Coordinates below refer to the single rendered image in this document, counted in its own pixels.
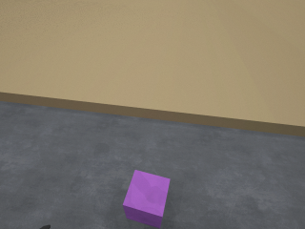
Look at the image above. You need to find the carton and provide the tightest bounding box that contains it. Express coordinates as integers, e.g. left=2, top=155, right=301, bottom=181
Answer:
left=123, top=170, right=170, bottom=229

